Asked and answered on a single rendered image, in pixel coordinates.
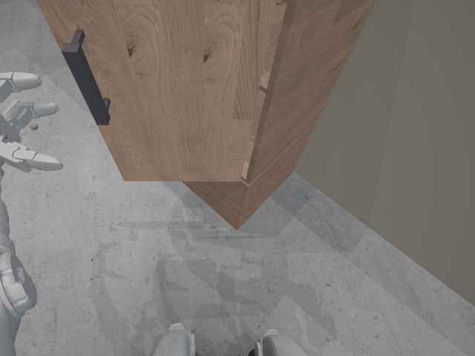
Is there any robot left shin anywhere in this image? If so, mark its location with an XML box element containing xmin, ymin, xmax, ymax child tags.
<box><xmin>169</xmin><ymin>323</ymin><xmax>186</xmax><ymax>331</ymax></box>

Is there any robot left forearm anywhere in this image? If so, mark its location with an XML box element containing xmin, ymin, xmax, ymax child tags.
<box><xmin>0</xmin><ymin>167</ymin><xmax>16</xmax><ymax>255</ymax></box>

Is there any cupboard door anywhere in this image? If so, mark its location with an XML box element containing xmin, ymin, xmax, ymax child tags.
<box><xmin>36</xmin><ymin>0</ymin><xmax>277</xmax><ymax>182</ymax></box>

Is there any left robot hand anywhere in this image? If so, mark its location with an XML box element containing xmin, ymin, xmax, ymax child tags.
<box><xmin>0</xmin><ymin>72</ymin><xmax>63</xmax><ymax>173</ymax></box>

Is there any handle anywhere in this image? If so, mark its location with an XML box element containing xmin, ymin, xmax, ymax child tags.
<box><xmin>62</xmin><ymin>30</ymin><xmax>111</xmax><ymax>125</ymax></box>

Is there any robot right shin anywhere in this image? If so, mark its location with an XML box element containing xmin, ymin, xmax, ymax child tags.
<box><xmin>261</xmin><ymin>329</ymin><xmax>279</xmax><ymax>340</ymax></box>

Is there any robot shin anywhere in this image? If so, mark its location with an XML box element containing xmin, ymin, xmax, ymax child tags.
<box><xmin>169</xmin><ymin>323</ymin><xmax>186</xmax><ymax>331</ymax></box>
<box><xmin>261</xmin><ymin>329</ymin><xmax>279</xmax><ymax>340</ymax></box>

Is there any left robot upper arm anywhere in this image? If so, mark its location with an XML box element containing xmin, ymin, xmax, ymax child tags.
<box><xmin>0</xmin><ymin>252</ymin><xmax>37</xmax><ymax>356</ymax></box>

